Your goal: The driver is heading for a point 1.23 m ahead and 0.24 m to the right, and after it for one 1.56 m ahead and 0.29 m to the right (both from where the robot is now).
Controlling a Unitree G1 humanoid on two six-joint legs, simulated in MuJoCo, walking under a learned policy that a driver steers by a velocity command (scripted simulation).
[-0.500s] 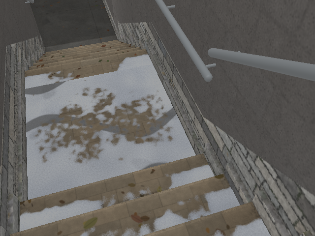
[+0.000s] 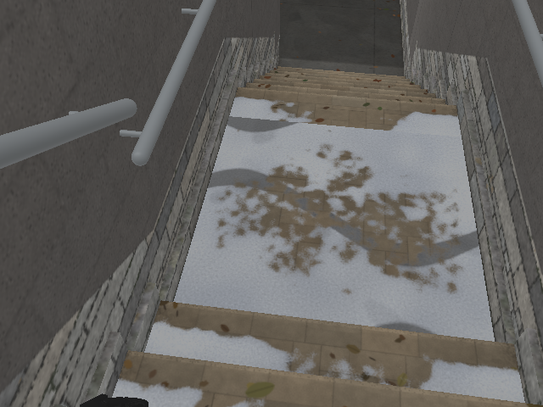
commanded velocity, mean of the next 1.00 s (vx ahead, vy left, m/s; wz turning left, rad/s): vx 0.00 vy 0.00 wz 0.16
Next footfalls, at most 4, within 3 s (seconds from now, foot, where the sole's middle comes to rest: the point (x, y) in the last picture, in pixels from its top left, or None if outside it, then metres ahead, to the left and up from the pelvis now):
0.32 right None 0.03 -0.21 -0.74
2.58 right None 0.32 -0.14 -0.91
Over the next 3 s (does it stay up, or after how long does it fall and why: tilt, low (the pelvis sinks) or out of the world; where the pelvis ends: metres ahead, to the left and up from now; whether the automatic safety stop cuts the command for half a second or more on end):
stays up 0.37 0.01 -0.22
